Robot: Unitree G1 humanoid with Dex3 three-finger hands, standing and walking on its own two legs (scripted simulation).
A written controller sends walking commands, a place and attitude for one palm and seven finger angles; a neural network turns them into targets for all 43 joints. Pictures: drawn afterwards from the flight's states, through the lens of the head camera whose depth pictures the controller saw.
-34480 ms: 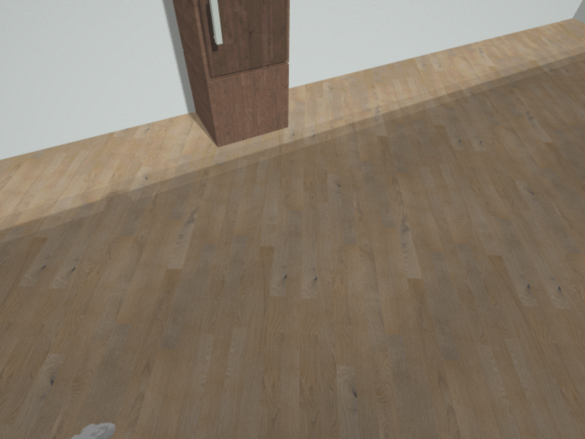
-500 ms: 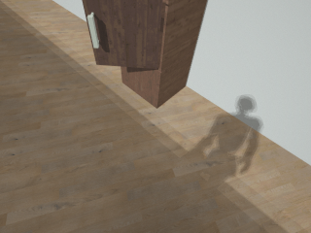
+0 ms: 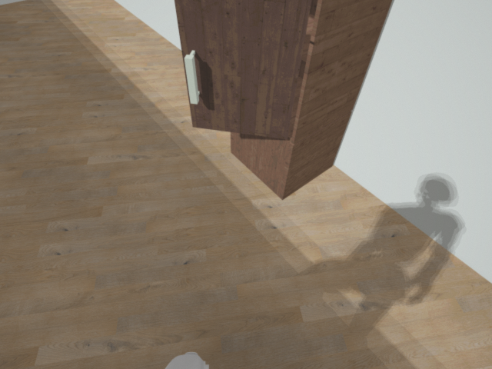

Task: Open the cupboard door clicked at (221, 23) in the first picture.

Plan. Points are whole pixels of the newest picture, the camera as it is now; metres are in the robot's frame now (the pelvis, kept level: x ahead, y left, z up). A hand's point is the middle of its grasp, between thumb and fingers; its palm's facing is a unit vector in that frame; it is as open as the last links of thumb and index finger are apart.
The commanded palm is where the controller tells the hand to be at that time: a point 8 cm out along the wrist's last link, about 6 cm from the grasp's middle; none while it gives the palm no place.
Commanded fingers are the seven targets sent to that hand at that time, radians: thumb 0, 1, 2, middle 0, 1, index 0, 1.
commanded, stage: take the last steps up to it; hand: left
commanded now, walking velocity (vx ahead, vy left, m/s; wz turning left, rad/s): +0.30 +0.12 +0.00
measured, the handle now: (193, 77) +1.02 +0.26 -0.10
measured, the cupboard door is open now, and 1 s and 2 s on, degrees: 42 42 42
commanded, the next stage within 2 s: come to a stop and stand still in 0.96 s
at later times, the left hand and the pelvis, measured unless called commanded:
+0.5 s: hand (148, 297) +0.27 +0.23 -0.17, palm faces +0.03 -0.97 -0.23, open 7.3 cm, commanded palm none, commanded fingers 0.00 0.90 0.90 -0.20 -0.30 -0.20 -0.30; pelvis +0.18 +0.04 -0.02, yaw +0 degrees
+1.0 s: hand (144, 236) +0.42 +0.28 -0.18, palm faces -0.02 -0.98 -0.18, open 7.3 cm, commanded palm none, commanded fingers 0.00 0.90 0.90 -0.20 -0.30 -0.20 -0.30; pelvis +0.38 +0.10 -0.01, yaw -4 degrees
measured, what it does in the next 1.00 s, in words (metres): walks ahead: left foot, then right foot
